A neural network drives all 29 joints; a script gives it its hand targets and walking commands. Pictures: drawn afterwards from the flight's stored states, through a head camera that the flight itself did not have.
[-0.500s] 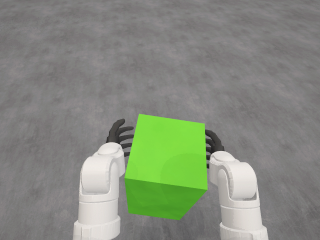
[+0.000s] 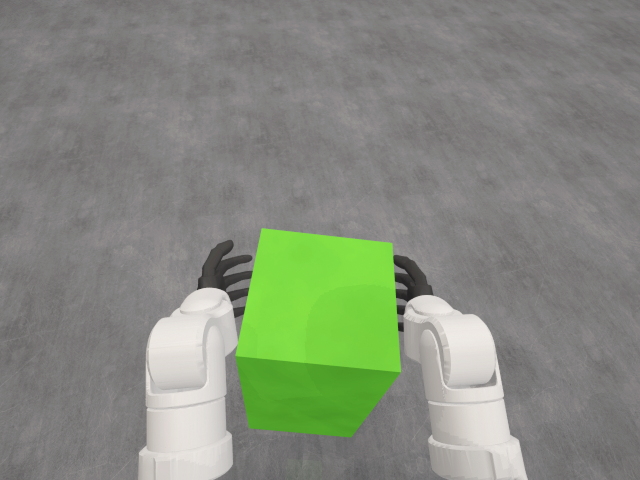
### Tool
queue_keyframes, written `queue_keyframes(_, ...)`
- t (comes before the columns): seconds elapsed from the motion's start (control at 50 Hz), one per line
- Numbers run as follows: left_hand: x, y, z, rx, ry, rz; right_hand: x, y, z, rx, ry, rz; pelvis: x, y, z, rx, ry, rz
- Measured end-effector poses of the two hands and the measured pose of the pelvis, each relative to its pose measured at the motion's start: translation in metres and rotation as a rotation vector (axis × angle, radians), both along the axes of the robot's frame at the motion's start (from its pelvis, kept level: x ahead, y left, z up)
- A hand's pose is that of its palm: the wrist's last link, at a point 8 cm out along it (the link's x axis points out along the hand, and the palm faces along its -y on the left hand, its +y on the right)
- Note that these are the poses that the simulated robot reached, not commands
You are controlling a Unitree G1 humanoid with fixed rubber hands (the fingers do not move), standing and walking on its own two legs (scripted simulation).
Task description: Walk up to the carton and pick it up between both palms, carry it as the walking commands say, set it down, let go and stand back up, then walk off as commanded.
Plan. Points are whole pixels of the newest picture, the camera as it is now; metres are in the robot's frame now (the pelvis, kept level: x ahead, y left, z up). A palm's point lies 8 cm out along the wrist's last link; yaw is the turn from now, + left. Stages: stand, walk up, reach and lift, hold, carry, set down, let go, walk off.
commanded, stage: carry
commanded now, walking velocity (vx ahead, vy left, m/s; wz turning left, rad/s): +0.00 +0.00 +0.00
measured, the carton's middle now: (312, 346) +0.29 +0.02 +0.00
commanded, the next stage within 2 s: none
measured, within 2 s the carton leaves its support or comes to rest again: neither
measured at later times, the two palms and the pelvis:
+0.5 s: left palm (238, 185) +0.47 +0.12 +0.10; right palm (409, 193) +0.47 -0.12 +0.09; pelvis +0.18 -0.02 +0.00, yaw +2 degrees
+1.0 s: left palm (225, 179) +0.50 +0.14 +0.09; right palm (390, 189) +0.49 -0.09 +0.08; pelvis +0.21 +0.01 +0.00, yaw +2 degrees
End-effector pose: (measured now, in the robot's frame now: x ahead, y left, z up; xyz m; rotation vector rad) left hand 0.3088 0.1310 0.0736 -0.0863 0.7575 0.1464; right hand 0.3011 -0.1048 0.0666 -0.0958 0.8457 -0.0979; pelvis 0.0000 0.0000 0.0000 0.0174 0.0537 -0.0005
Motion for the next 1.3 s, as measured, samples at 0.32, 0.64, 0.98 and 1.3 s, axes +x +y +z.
queue_keyframes(0.32, 0.136, -0.035, 0.017, 0.056, -0.03, -0.049, 0.126, -0.034, 0.006, 0.054, -0.025, -0.045, 0.132, -0.023, 0.003, -0.022, 0.007, 0.039)
queue_keyframes(0.64, 0.176, -0.003, 0.028, 0.05, -0.045, 0.01, 0.187, -0.003, 0.026, 0.013, -0.04, 0.044, 0.199, -0.012, 0.006, -0.019, 0.006, 0.041)
queue_keyframes(0.98, 0.188, 0.011, 0.013, 0.054, -0.04, -0.015, 0.193, 0.01, 0.009, 0.003, -0.032, 0.038, 0.213, 0.006, -0.003, -0.011, -0.032, 0.037)
queue_keyframes(1.3, 0.179, 0.017, 0.012, 0.088, -0.062, -0.051, 0.178, 0.017, 0.003, 0.022, -0.053, 0.002, 0.195, 0.022, -0.003, -0.022, -0.046, 0.023)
